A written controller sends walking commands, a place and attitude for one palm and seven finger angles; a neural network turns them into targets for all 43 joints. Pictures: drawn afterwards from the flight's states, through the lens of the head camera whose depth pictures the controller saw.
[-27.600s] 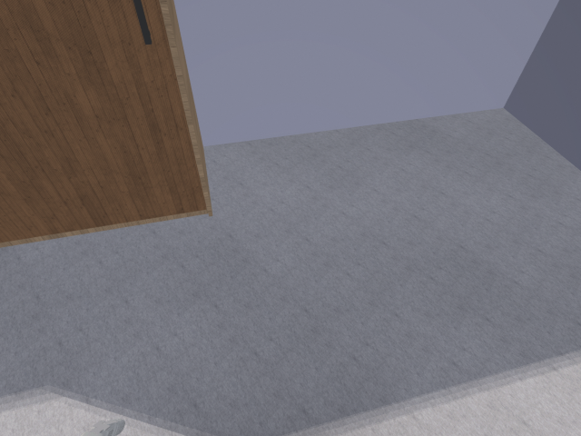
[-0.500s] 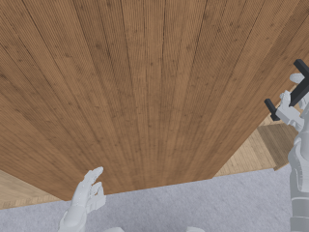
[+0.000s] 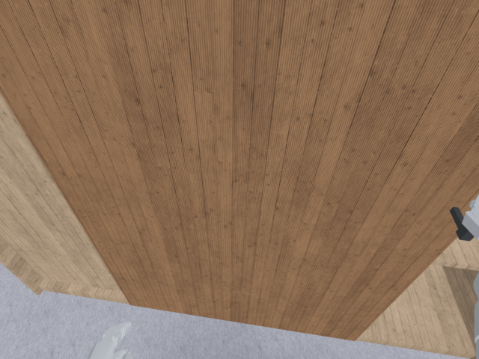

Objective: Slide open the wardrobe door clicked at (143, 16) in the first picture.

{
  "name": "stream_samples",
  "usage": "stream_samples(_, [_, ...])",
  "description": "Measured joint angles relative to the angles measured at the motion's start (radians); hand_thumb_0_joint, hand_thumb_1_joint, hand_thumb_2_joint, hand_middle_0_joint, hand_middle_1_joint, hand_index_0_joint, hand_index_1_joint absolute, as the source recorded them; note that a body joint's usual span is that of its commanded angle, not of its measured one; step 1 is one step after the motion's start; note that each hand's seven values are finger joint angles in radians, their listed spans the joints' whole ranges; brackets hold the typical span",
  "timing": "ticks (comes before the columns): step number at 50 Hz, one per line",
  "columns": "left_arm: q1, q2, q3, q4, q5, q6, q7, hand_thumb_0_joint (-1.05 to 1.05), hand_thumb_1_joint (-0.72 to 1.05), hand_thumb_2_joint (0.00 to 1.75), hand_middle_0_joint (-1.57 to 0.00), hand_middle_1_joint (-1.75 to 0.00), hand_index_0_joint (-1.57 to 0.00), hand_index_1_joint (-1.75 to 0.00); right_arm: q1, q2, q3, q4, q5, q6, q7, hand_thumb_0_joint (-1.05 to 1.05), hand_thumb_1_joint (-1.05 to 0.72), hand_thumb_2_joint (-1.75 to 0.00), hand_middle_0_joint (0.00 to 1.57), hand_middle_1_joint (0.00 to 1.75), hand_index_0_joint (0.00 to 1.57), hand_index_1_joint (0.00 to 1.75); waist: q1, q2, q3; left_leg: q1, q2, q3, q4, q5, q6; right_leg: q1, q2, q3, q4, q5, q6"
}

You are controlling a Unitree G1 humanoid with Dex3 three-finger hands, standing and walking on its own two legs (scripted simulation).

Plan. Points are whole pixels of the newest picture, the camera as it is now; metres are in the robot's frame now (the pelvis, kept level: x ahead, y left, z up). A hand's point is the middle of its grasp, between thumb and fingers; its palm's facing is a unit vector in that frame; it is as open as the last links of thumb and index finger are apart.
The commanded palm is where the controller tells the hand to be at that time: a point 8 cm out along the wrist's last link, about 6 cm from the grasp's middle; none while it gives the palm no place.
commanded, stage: stop walking and hold the door there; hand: right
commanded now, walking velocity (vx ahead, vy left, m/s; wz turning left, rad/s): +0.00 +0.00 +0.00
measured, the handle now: out of the picture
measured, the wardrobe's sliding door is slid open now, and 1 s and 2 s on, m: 0.45 0.45 0.45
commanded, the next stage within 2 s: none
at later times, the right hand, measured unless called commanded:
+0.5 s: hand (474, 216) +0.32 -0.33 +0.13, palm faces +0.58 +0.78 -0.26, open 6.1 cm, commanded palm +0.28 -0.34 +0.11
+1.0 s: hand (477, 221) +0.32 -0.34 +0.13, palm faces +0.36 +0.92 -0.17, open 6.0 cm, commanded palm +0.29 -0.35 +0.11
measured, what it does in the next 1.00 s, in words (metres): steps to the right: left foot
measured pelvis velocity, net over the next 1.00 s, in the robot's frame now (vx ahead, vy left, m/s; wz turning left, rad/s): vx -0.08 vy -0.11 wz -0.02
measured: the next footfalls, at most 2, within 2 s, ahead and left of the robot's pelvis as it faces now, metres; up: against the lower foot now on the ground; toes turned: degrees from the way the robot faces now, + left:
left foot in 0.98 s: -0.09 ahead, +0.04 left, +0.00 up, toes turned +7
right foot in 1.16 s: -0.03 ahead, -0.31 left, +0.00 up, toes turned +4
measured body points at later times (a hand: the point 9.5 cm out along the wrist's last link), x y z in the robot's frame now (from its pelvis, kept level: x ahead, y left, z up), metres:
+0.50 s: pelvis -0.01 -0.01 +0.00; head -0.03 +0.01 +0.45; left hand +0.13 +0.25 -0.10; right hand +0.29 -0.37 +0.15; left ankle +0.01 +0.12 -0.74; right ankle +0.07 -0.11 -0.74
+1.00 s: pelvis -0.08 -0.11 -0.02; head -0.03 -0.11 +0.43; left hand +0.14 +0.08 -0.12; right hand +0.29 -0.38 +0.14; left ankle -0.13 +0.03 -0.74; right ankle +0.01 -0.17 -0.69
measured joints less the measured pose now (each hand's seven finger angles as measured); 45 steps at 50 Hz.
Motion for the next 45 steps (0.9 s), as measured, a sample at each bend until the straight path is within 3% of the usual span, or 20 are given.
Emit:
stream_samples(2, [0.013,0.009,0.004,0.017,0.001,0.0,0.003,0.02,0.91,0.9,-0.2,-0.3,-0.2,-0.3,-0.005,-0.002,-0.011,0.031,0.007,-0.005,0.003,-0.05,-0.73,-0.81,0.36,1.34,0.21,1.34,0.009,-0.019,0.0,-0.001,-0.011,-0.002,-0.014,0.015,-0.004,-0.002,-0.004,0.01,-0.009,0.004,0.009])
stream_samples(14, [0.064,0.05,0.037,0.062,-0.014,0.001,0.026,0.02,0.91,0.9,-0.2,-0.3,-0.2,-0.3,-0.045,-0.013,0.007,0.166,-0.003,-0.048,0.009,-0.05,-0.71,-0.84,0.38,1.34,0.25,1.37,0.003,-0.03,-0.049,-0.011,-0.014,-0.016,-0.021,0.019,-0.008,-0.002,0.006,0.017,-0.031,0.022,-0.004])
stream_samples(24, [0.008,0.043,0.037,0.031,-0.016,0.0,0.026,0.02,0.91,0.9,-0.2,-0.3,-0.2,-0.3,-0.081,0.009,0.043,0.186,0.0,-0.069,0.012,-0.05,-0.7,-0.85,0.38,1.35,0.25,1.38,-0.031,-0.05,-0.037,-0.016,-0.009,-0.009,-0.01,0.012,-0.015,-0.018,0.012,0.028,-0.006,0.015,-0.012])
stream_samples(32, [-0.073,0.077,0.058,-0.001,-0.02,0.041,0.018,0.01,0.91,0.9,-0.2,-0.3,-0.2,-0.3,-0.143,0.062,0.111,0.111,-0.008,-0.083,0.035,-0.07,-0.69,-0.86,0.42,1.38,0.26,1.38,-0.042,-0.062,0.038,-0.054,0.052,0.01,0.08,-0.022,-0.056,-0.079,0.07,0.068,0.094,-0.025,0.017])
stream_samples(34, [-0.089,0.076,0.058,-0.006,-0.021,0.049,0.018,0.01,0.91,0.9,-0.2,-0.3,-0.2,-0.3,-0.158,0.076,0.139,0.074,-0.009,-0.081,0.04,-0.07,-0.7,-0.86,0.43,1.39,0.28,1.38,-0.044,-0.042,0.055,-0.067,0.082,0.006,0.106,-0.03,-0.075,-0.08,0.1,0.061,0.089,-0.013,-0.007])
stream_samples(35, [-0.098,0.072,0.056,-0.011,-0.021,0.051,0.019,0.02,0.91,0.9,-0.2,-0.3,-0.2,-0.3,-0.165,0.08,0.152,0.053,-0.01,-0.079,0.04,-0.07,-0.7,-0.86,0.43,1.39,0.28,1.38,-0.047,-0.031,0.063,-0.078,0.094,0.0,0.12,-0.032,-0.078,-0.081,0.113,0.054,0.082,-0.003,-0.038])
stream_samples(37, [-0.123,0.06,0.048,-0.028,-0.02,0.051,0.021,0.02,0.91,0.9,-0.2,-0.3,-0.2,-0.3,-0.181,0.085,0.173,0.012,-0.005,-0.071,0.034,-0.06,-0.7,-0.86,0.44,1.39,0.28,1.38,-0.054,-0.023,0.087,-0.128,0.096,-0.012,0.231,-0.142,-0.048,-0.09,0.121,0.041,0.074,0.013,-0.109])
stream_samples(38, [-0.135,0.05,0.043,-0.037,-0.019,0.047,0.021,0.02,0.91,0.9,-0.2,-0.3,-0.2,-0.3,-0.191,0.09,0.182,-0.003,-0.004,-0.064,0.03,-0.06,-0.71,-0.86,0.44,1.4,0.27,1.38,-0.055,-0.026,0.1,-0.16,0.086,-0.019,0.33,-0.213,-0.033,-0.093,0.12,0.038,0.067,0.022,-0.119])
stream_samples(41, [-0.15,0.015,0.027,-0.048,-0.015,0.025,0.016,0.02,0.91,0.9,-0.2,-0.3,-0.2,-0.3,-0.225,0.116,0.216,-0.018,0.006,-0.042,0.017,-0.05,-0.74,-0.85,0.45,1.4,0.24,1.36,-0.057,-0.041,0.12,-0.196,0.056,0.0,0.537,-0.288,-0.007,-0.082,0.123,0.047,-0.003,0.072,-0.108])
stream_samples(45, [-0.14,-0.028,0.003,-0.04,-0.011,0.001,-0.001,0.01,0.91,0.9,-0.2,-0.3,-0.2,-0.3,-0.277,0.148,0.266,0.001,0.012,-0.008,0.012,-0.03,-0.76,-0.84,0.41,1.39,0.23,1.36,-0.08,-0.037,0.111,-0.112,0.039,0.077,0.49,-0.327,0.012,-0.058,0.146,0.044,-0.118,0.142,-0.083])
